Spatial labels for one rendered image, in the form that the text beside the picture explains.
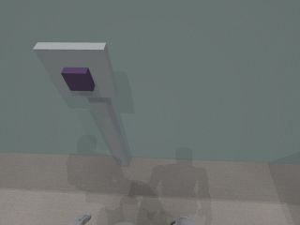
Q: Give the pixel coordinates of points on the panel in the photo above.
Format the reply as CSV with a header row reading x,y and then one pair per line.
x,y
55,56

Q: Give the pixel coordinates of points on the robot left hand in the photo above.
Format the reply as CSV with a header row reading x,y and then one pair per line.
x,y
81,219

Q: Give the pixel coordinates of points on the button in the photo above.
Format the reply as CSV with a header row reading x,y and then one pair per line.
x,y
78,78

